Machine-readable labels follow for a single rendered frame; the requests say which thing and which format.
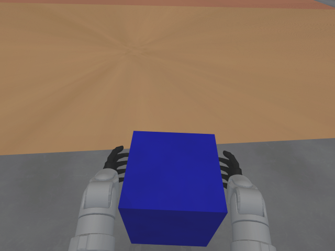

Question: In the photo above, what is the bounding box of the robot left forearm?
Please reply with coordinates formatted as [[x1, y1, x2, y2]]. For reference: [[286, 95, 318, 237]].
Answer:
[[68, 168, 119, 251]]

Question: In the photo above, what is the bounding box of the robot right hand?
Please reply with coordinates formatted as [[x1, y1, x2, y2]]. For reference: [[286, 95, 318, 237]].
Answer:
[[219, 151, 242, 189]]

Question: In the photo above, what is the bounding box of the carton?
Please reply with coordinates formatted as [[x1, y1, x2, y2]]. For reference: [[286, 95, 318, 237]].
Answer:
[[118, 131, 228, 247]]

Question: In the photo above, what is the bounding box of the robot right forearm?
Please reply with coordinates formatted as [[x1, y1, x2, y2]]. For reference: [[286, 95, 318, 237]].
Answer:
[[227, 175, 276, 251]]

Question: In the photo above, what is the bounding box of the robot left hand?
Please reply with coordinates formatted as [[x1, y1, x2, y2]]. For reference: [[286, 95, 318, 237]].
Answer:
[[103, 146, 129, 182]]

